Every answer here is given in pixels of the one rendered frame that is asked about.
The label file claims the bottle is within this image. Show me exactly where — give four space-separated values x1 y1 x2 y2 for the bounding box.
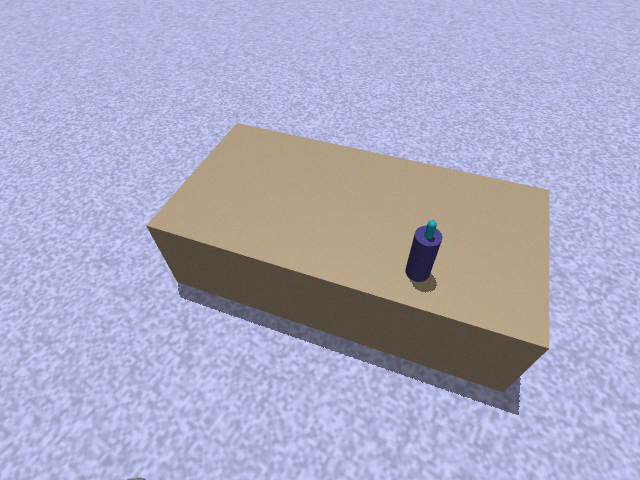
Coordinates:
405 220 442 282

